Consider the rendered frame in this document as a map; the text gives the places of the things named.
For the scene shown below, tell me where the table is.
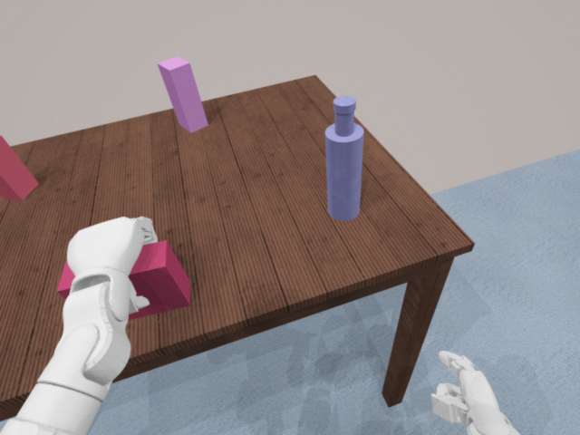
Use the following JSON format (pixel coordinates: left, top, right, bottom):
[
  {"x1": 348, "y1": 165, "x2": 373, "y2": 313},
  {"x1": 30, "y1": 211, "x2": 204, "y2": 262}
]
[{"x1": 0, "y1": 75, "x2": 475, "y2": 421}]

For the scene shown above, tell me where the sponge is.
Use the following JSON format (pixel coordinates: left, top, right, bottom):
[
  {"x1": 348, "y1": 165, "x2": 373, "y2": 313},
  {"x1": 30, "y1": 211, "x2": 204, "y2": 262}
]
[{"x1": 57, "y1": 240, "x2": 190, "y2": 321}]

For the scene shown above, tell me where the robot left forearm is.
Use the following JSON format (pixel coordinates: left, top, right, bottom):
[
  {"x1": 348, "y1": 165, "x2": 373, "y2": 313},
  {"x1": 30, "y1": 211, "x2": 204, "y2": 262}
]
[{"x1": 0, "y1": 268, "x2": 131, "y2": 435}]

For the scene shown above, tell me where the right robot hand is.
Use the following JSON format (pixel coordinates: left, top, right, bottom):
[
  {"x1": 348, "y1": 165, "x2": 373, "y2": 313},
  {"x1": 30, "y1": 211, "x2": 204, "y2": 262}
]
[{"x1": 431, "y1": 351, "x2": 499, "y2": 428}]

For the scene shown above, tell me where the left robot hand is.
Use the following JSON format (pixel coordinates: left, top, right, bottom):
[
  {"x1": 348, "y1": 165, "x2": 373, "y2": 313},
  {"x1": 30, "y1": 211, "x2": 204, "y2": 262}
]
[{"x1": 67, "y1": 217, "x2": 158, "y2": 314}]

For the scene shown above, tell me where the robot right forearm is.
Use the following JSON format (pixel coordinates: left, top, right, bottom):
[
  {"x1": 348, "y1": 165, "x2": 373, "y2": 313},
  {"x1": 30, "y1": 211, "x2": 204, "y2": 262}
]
[{"x1": 466, "y1": 406, "x2": 520, "y2": 435}]

